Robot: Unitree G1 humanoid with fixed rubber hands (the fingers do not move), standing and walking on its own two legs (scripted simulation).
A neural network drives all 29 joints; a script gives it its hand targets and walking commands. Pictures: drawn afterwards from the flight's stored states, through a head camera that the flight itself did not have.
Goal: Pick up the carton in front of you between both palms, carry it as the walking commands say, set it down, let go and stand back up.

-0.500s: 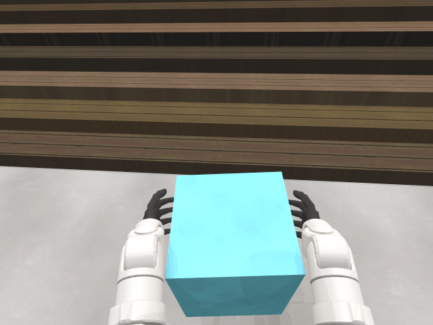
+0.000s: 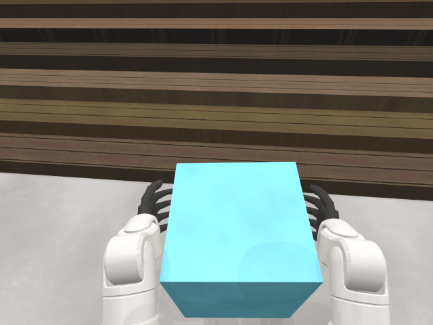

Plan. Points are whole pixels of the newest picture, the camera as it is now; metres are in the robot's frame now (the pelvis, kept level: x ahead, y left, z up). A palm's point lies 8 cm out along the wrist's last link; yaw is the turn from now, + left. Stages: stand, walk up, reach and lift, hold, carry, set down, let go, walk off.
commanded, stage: carry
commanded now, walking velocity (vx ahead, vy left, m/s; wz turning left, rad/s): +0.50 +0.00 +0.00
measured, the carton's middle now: (236, 245) +0.27 -0.01 +0.02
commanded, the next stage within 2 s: none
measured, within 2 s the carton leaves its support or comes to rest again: neither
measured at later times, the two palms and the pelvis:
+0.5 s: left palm (149, 132) +0.58 +0.20 +0.07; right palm (264, 131) +0.56 -0.10 +0.07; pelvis +0.30 +0.06 +0.00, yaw -2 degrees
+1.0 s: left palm (169, 50) +0.95 +0.18 +0.14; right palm (255, 48) +0.97 -0.12 +0.13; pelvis +0.63 +0.01 +0.00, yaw +1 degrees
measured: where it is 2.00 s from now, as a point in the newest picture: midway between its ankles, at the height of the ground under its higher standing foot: (216, 153)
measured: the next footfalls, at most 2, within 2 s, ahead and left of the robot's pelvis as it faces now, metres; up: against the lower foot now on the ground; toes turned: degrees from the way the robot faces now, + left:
left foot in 0.36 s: +0.39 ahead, +0.13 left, +0.00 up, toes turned +13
right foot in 0.84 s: +0.72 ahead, -0.06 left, +0.00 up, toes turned -12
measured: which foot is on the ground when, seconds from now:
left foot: up 0.00-0.34, down 0.36-0.88, up 0.90-1.00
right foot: down 0.00-0.36, up 0.38-0.82, down 0.84-1.00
